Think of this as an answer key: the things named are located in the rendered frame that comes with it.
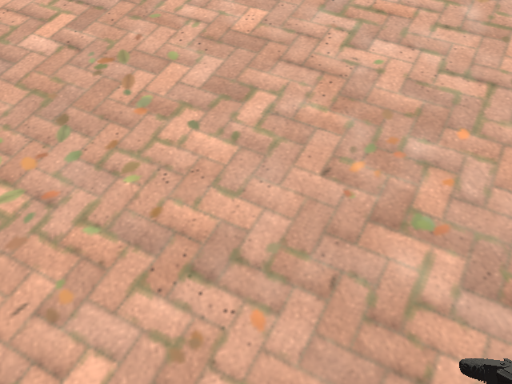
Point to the robot right hand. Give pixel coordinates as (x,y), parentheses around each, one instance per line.
(487,370)

